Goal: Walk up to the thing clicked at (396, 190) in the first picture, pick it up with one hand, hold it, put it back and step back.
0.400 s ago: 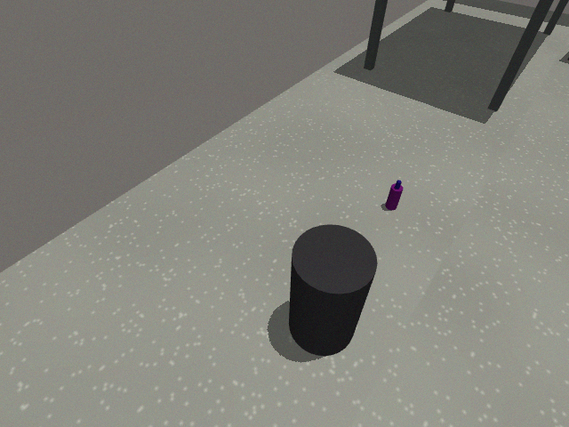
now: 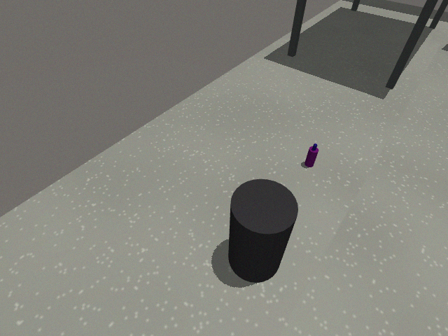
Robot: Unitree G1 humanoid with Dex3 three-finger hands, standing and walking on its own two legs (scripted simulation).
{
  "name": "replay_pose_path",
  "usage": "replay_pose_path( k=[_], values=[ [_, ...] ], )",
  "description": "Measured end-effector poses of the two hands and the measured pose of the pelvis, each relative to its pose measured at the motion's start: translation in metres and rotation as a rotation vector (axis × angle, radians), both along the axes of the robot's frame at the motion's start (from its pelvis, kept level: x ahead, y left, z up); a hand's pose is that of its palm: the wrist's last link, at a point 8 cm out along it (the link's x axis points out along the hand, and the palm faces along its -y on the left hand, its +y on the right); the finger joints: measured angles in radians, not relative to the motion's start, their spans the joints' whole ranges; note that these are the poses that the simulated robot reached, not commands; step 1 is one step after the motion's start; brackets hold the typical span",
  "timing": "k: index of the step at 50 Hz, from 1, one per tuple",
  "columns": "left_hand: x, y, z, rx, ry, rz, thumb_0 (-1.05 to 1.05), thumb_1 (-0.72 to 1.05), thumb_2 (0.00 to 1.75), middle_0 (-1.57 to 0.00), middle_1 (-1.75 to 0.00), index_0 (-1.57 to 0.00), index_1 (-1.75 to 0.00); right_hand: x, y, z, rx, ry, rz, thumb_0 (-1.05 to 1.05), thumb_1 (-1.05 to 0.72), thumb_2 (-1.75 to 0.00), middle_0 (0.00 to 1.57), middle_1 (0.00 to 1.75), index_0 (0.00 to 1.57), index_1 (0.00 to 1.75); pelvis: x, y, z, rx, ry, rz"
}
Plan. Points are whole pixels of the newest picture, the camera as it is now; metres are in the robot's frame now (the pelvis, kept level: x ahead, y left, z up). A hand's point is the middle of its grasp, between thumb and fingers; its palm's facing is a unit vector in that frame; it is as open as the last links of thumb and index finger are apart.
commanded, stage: stand
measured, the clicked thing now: (312, 154) +1.29 -0.51 -0.70
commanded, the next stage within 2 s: walk up in 0.72 s
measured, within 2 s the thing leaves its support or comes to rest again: neither
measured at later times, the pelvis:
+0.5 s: pelvis +0.00 +0.00 +0.00, yaw +0 degrees
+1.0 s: pelvis -0.01 +0.06 -0.01, yaw -19 degrees
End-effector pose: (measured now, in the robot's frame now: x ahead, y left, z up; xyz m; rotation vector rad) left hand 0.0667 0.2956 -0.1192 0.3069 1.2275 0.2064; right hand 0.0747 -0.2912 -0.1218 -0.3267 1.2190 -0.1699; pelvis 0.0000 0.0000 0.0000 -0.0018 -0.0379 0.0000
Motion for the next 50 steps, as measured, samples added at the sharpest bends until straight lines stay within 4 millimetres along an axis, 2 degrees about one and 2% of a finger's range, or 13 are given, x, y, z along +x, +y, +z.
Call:
replay_pose_path(
  k=[20, 37, 41, 44, 47, 50],
  values=[
    [-0.005, -0.001, -0.001, 0.001, 0.024, 0.011, 0.0, 0.91, 0.9, -0.21, -0.3, -0.2, -0.3, -0.002, -0.003, -0.001, -0.001, 0.02, -0.002, 0.01, -0.9, -0.9, 0.2, 0.3, 0.2, 0.3, 0.003, -0.002, 0.0, 0.001, 0.004, 0.002],
    [0.002, -0.002, 0.0, 0.002, 0.022, 0.006, 0.0, 0.91, 0.9, -0.21, -0.3, -0.2, -0.3, 0.004, -0.005, -0.001, 0.002, 0.017, -0.009, 0.01, -0.9, -0.9, 0.2, 0.3, 0.2, 0.3, 0.008, -0.003, 0.0, 0.0, 0.013, -0.012],
    [0.005, 0.006, 0.001, 0.024, 0.058, -0.088, 0.0, 0.91, 0.9, -0.21, -0.3, -0.2, -0.3, 0.013, -0.014, 0.002, -0.013, -0.08, -0.093, 0.01, -0.9, -0.9, 0.2, 0.3, 0.2, 0.3, 0.001, 0.01, -0.005, -0.003, 0.022, -0.133],
    [0.011, 0.019, 0.002, 0.042, 0.101, -0.166, 0.0, 0.91, 0.9, -0.21, -0.3, -0.2, -0.3, 0.011, -0.013, 0.012, -0.028, -0.147, -0.158, 0.01, -0.9, -0.9, 0.2, 0.3, 0.2, 0.3, -0.004, 0.025, -0.004, 0.009, 0.032, -0.212],
    [0.029, 0.035, -0.001, 0.054, 0.1, -0.239, 0.0, 0.91, 0.9, -0.21, -0.3, -0.2, -0.3, -0.003, -0.006, 0.02, -0.056, -0.17, -0.21, 0.01, -0.9, -0.9, 0.2, 0.3, 0.2, 0.3, -0.006, 0.042, -0.006, 0.007, 0.044, -0.277],
    [0.06, 0.05, -0.011, 0.05, 0.064, -0.315, 0.01, 0.91, 0.9, -0.21, -0.3, -0.2, -0.3, -0.027, 0.005, 0.024, -0.098, -0.173, -0.265, 0.01, -0.9, -0.9, 0.2, 0.3, 0.2, 0.3, -0.005, 0.063, -0.014, -0.007, 0.049, -0.332]
  ],
)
